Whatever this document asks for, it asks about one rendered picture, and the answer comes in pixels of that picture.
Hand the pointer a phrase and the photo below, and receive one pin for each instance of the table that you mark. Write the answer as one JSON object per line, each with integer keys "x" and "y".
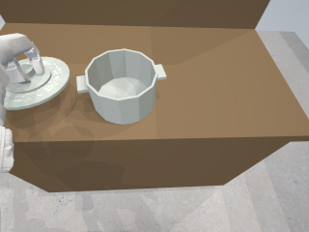
{"x": 223, "y": 107}

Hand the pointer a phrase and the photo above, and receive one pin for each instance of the left robot upper arm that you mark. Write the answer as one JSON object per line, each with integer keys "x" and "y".
{"x": 6, "y": 152}

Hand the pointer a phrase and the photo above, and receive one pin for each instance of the pot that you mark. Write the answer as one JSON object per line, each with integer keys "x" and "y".
{"x": 122, "y": 84}

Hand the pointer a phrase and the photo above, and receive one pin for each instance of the left robot hand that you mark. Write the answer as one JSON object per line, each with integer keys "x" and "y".
{"x": 19, "y": 44}

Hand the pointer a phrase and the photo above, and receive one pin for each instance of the knob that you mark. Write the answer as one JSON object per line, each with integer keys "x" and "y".
{"x": 28, "y": 69}

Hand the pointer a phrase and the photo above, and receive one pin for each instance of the left robot forearm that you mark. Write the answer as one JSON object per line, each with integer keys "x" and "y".
{"x": 6, "y": 57}

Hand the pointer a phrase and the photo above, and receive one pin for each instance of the lid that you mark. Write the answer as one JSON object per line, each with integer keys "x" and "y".
{"x": 42, "y": 88}

